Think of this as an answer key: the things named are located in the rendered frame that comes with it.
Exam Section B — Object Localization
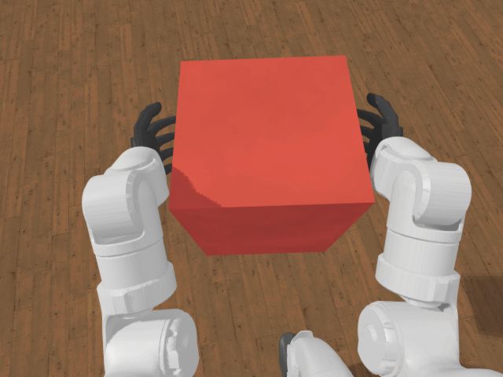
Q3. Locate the right robot forearm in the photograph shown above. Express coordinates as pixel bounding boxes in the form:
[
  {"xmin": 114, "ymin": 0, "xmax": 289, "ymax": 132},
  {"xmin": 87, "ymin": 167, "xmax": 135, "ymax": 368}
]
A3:
[{"xmin": 369, "ymin": 137, "xmax": 472, "ymax": 351}]

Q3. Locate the robot right upper arm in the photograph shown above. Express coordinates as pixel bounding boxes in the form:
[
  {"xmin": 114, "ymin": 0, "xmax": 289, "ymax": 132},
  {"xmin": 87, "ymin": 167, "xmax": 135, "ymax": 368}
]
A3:
[{"xmin": 358, "ymin": 301, "xmax": 503, "ymax": 377}]

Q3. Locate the robot right shin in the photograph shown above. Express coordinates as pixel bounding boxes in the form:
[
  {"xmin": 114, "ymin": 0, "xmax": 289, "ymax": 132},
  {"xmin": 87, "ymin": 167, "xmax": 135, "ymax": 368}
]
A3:
[{"xmin": 287, "ymin": 331, "xmax": 313, "ymax": 377}]

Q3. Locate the left robot forearm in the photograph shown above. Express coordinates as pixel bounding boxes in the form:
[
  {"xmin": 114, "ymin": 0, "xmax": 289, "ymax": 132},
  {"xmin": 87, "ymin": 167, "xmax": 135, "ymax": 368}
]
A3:
[{"xmin": 82, "ymin": 147, "xmax": 177, "ymax": 365}]

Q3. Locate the robot left upper arm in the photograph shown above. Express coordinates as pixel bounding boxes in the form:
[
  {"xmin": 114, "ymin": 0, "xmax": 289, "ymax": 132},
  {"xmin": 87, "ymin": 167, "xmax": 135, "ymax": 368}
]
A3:
[{"xmin": 104, "ymin": 309, "xmax": 199, "ymax": 377}]

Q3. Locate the robot right hand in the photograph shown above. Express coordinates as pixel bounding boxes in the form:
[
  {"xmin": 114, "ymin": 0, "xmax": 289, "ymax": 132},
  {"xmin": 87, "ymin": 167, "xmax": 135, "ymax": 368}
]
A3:
[{"xmin": 357, "ymin": 93, "xmax": 403, "ymax": 172}]

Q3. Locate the robot left hand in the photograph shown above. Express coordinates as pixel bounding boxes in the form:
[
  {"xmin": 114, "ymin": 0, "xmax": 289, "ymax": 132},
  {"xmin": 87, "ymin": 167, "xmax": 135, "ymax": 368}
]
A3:
[{"xmin": 130, "ymin": 102, "xmax": 176, "ymax": 175}]

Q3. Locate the carton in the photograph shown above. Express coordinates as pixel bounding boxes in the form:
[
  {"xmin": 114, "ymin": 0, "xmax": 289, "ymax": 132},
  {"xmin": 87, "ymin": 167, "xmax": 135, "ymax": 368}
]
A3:
[{"xmin": 168, "ymin": 56, "xmax": 375, "ymax": 256}]

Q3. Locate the robot right foot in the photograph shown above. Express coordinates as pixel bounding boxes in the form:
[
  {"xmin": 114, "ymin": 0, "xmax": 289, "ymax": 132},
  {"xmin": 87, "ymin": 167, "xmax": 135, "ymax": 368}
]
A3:
[{"xmin": 279, "ymin": 332, "xmax": 296, "ymax": 377}]

